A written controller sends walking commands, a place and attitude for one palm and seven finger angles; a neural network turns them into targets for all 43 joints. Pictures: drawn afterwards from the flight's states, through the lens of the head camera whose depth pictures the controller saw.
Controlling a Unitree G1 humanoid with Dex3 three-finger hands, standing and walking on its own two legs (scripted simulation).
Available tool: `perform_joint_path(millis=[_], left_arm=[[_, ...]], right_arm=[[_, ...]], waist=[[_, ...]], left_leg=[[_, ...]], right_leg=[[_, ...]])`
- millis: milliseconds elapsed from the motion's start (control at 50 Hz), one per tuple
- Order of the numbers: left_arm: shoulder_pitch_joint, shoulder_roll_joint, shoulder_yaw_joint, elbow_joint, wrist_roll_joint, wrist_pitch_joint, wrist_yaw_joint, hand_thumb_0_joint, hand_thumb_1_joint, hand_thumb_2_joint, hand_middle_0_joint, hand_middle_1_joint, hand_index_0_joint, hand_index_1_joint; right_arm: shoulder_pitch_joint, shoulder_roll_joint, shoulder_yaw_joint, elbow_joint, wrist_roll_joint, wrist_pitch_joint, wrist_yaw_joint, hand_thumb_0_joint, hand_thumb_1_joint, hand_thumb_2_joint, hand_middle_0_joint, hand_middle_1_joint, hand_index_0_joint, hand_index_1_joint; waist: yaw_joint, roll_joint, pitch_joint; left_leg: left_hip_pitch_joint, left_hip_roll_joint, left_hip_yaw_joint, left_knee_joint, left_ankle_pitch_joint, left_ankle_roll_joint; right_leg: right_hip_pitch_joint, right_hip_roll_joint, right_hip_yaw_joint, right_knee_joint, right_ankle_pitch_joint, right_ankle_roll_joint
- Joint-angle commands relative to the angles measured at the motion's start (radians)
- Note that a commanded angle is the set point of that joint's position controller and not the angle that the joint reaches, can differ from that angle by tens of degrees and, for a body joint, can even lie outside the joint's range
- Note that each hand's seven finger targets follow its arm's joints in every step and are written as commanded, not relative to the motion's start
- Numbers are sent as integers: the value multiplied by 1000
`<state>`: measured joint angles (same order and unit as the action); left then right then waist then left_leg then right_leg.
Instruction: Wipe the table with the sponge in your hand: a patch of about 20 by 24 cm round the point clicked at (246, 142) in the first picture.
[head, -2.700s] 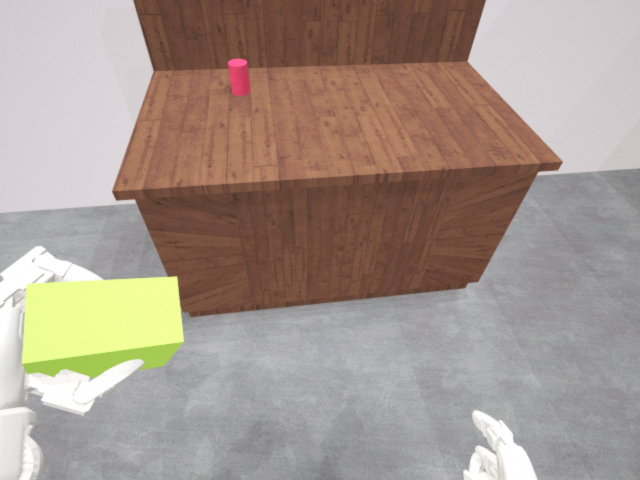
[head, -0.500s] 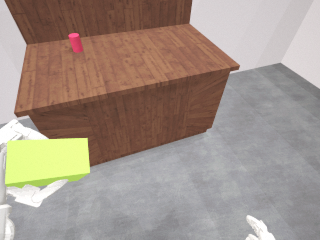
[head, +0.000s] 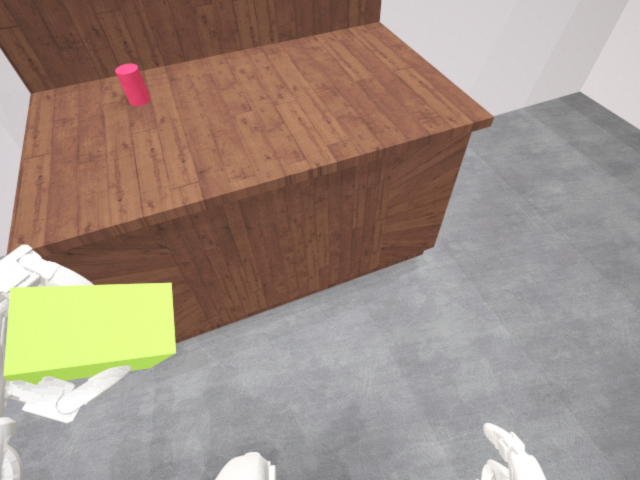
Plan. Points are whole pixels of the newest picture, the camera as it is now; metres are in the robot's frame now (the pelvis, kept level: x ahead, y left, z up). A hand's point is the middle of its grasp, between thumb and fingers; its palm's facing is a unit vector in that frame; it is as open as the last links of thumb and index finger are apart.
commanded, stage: take the last steps up to it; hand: left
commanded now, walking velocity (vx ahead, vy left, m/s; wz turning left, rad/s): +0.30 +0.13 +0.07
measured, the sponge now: (115, 332) +0.23 +0.20 +0.15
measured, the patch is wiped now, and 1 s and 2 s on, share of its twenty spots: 0.00 0.00 0.00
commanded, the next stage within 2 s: come to a stop and stand still in 1.56 s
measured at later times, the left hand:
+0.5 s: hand (89, 233) +0.32 +0.25 +0.18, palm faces +0.42 -0.77 -0.48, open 10.1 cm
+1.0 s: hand (103, 152) +0.45 +0.28 +0.18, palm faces +0.40 -0.82 -0.41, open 10.1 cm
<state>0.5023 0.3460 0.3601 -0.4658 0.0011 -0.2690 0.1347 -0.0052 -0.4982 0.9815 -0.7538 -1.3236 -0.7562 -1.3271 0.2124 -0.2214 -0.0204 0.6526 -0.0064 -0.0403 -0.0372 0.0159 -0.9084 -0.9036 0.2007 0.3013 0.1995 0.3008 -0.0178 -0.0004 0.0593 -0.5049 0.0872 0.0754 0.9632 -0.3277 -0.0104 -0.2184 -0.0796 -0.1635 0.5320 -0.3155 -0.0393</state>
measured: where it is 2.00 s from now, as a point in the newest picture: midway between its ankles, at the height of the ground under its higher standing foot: (313, 441)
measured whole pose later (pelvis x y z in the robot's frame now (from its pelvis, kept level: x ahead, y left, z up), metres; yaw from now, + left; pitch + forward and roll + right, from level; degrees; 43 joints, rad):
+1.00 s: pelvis +0.21 +0.05 -0.01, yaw -1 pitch -1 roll +1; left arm 0.41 0.39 0.40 -0.48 -0.03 -0.24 0.15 -0.01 -0.50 0.99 -0.75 -1.33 -0.76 -1.33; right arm 0.17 -0.15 -0.01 0.60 0.01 -0.09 -0.05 0.01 -0.91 -0.90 0.20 0.30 0.20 0.30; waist -0.02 -0.03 0.04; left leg -0.33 0.06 0.17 0.58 -0.23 0.03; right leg -0.44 -0.08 -0.08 1.07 -0.49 0.02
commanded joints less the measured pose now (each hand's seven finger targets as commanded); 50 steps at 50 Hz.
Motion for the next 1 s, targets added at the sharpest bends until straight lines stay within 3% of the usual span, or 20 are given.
perform_joint_path(millis=[0,60,100,140,180,260,360,380,400,420,440,480,540,700,760,780,820,860,900,980], left_arm=[[-41,188,135,-229,-10,-50,55,0,100,1300,-1200,-1600,-1200,-1600],[-84,189,129,-234,-6,-39,64,0,100,1300,-1200,-1600,-1200,-1600],[-134,174,103,-257,-10,-45,61,0,100,1300,-1200,-1600,-1200,-1600],[-171,175,105,-300,-15,-59,61,0,100,1300,-1200,-1600,-1200,-1600],[-137,229,138,-238,-13,-48,48,0,100,1300,-1200,-1600,-1200,-1600],[-59,172,117,-326,-26,-40,41,0,100,1300,-1200,-1600,-1200,-1600],[-63,162,120,-225,-27,-14,45,0,100,1300,-1200,-1600,-1200,-1600],[-73,169,122,-187,-22,-4,45,0,100,1300,-1200,-1600,-1200,-1600],[-102,190,127,-164,-16,0,45,0,100,1300,-1200,-1600,-1200,-1600],[-112,224,156,-122,-21,12,50,0,100,1300,-1200,-1600,-1200,-1600],[-154,202,123,-134,-36,5,42,0,100,1300,-1200,-1600,-1200,-1600],[-173,216,144,-149,-32,-17,33,0,100,1300,-1200,-1600,-1200,-1600],[-109,176,110,-128,-9,-43,31,0,100,1300,-1200,-1600,-1200,-1600],[-58,194,136,-254,-17,-41,61,0,100,1300,-1200,-1600,-1200,-1600],[-89,202,141,-264,-21,-38,69,0,100,1300,-1200,-1600,-1200,-1600],[-93,183,120,-267,-23,-41,66,0,100,1300,-1200,-1600,-1200,-1600],[-135,189,126,-282,-30,-60,66,0,100,1300,-1200,-1600,-1200,-1600],[-142,239,153,-196,-28,-47,47,0,100,1300,-1200,-1600,-1200,-1600],[-128,223,150,-271,-24,-51,39,0,100,1300,-1200,-1600,-1200,-1600],[-53,182,135,-334,-31,-45,37,0,100,1300,-1200,-1600,-1200,-1600]], right_arm=[[-95,-44,-22,-189,-4,-71,-17,0,-900,-900,200,300,200,300],[-72,-54,-33,-193,-4,-75,-30,0,-900,-900,200,300,200,300],[-47,-80,-49,-197,8,-86,-42,0,-900,-900,200,300,200,300],[-49,-114,-62,-204,18,-93,-34,0,-900,-900,200,300,200,300],[-60,-96,-57,-181,15,-103,-32,0,-900,-900,200,300,200,300],[-77,-84,-41,-163,21,-122,-22,0,-900,-900,200,300,200,300],[-68,-83,-27,-158,15,-121,-35,0,-900,-900,200,300,200,300],[-70,-81,-27,-162,16,-113,-40,0,-900,-900,200,300,200,300],[-71,-61,-25,-162,16,-102,-40,0,-900,-900,200,300,200,300],[-92,-53,-18,-177,15,-99,-35,0,-900,-900,200,300,200,300],[-100,-91,-38,-166,12,-102,-20,0,-900,-900,200,300,200,300],[-102,-65,-13,-134,12,-86,-19,0,-900,-900,200,300,200,300],[-104,-66,-11,-132,2,-65,-20,0,-900,-900,200,300,200,300],[-80,-54,-33,-218,4,-75,-17,0,-900,-900,200,300,200,300],[-51,-71,-46,-218,5,-75,-28,0,-900,-900,200,300,200,300],[-32,-95,-58,-215,10,-75,-33,0,-900,-900,200,300,200,300],[-45,-116,-62,-222,17,-77,-25,0,-900,-900,200,300,200,300],[-73,-106,-50,-203,13,-79,-25,0,-900,-900,200,300,200,300],[-83,-92,-51,-185,20,-89,-25,0,-900,-900,200,300,200,300],[-73,-94,-39,-182,19,-121,-20,0,-900,-900,200,300,200,300]], waist=[[42,-166,-140],[26,-145,-136],[-3,-22,-162],[-1,307,-208],[7,278,-175],[23,239,-138],[27,180,-156],[26,98,-151],[27,-103,-138],[40,-361,-109],[32,-335,-91],[20,-133,-99],[17,-140,-116],[48,-180,-169],[17,-98,-180],[-6,-5,-206],[5,299,-242],[3,262,-158],[20,189,-121],[26,258,-150]], left_leg=[[94,-27,102,-289,47,9],[241,-67,150,-444,135,11],[431,-29,94,-537,148,37],[599,276,-377,-620,371,199],[484,329,-465,-649,158,291],[302,226,-184,-659,116,221],[180,161,-52,-544,-32,128],[122,125,-14,-447,-90,97],[-3,47,41,-214,-142,61],[-207,-67,68,56,-227,15],[-247,-42,-68,219,-162,0],[-271,-4,-104,300,-85,-12],[-243,1,-46,210,-16,-19],[57,-40,117,-331,71,11],[282,-75,157,-501,181,19],[411,-47,111,-544,213,34],[624,292,-390,-594,455,215],[425,359,-497,-683,127,300],[349,293,-354,-670,95,273],[217,185,-120,-677,92,186]], right_leg=[[112,-228,174,-153,399,-84],[68,-190,156,-97,279,-50],[-30,-133,107,121,235,-6],[-324,38,49,558,-300,58],[-406,-19,152,693,-289,54],[-283,-32,83,478,-152,67],[17,42,-26,69,-42,70],[81,19,20,-28,-27,55],[134,-120,276,-167,-115,-11],[196,-333,675,-285,-91,-122],[189,-380,743,-316,-28,-140],[219,-344,542,-231,242,-150],[257,-257,252,-160,629,-93],[238,-223,158,-140,581,-94],[133,-173,130,-10,495,-54],[62,-148,94,140,438,-22],[-296,36,56,553,-275,47],[-393,-9,164,720,-295,50],[-396,-41,155,651,-214,59],[-173,-5,45,369,-101,67]])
